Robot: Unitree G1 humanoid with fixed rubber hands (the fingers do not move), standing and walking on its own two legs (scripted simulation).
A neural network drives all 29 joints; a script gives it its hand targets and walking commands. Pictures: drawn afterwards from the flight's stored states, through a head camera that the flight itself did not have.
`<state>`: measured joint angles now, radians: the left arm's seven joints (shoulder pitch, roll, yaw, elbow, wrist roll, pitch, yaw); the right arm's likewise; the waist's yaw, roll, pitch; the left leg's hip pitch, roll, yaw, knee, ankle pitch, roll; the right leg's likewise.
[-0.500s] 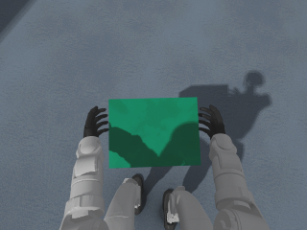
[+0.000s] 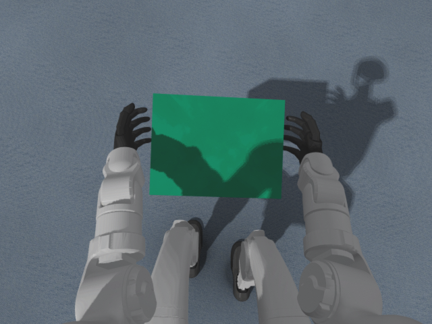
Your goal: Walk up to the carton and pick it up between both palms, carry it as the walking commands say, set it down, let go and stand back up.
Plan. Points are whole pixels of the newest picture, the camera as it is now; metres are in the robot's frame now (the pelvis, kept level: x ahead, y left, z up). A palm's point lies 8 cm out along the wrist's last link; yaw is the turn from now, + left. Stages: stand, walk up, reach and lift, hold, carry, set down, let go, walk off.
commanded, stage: set down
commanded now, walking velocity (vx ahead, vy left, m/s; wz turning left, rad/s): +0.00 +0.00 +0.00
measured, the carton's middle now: (216, 148) +0.43 +0.03 -0.18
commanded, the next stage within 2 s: none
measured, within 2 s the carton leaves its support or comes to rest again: neither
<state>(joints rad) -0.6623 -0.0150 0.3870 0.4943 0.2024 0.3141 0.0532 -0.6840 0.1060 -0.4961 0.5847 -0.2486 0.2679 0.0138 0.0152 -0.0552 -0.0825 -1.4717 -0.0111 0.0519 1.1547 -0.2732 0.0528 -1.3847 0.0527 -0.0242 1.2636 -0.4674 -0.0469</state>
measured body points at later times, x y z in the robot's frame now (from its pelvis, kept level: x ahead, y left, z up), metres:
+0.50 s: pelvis -0.01 +0.01 -0.07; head +0.26 +0.04 +0.29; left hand +0.43 +0.21 -0.19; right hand +0.45 -0.13 -0.18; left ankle +0.12 +0.10 -0.61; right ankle +0.05 -0.09 -0.61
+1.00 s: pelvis -0.02 +0.00 -0.14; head +0.28 +0.02 +0.20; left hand +0.46 +0.21 -0.27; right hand +0.47 -0.14 -0.26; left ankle +0.12 +0.10 -0.61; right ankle +0.05 -0.09 -0.61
